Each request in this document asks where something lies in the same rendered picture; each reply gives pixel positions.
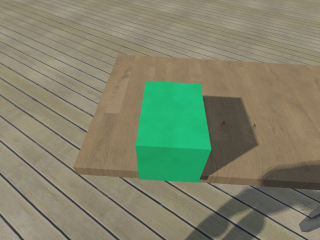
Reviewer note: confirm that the carton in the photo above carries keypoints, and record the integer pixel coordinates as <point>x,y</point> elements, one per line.
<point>173,142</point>

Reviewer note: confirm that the table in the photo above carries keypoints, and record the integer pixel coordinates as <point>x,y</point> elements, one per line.
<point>263,121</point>

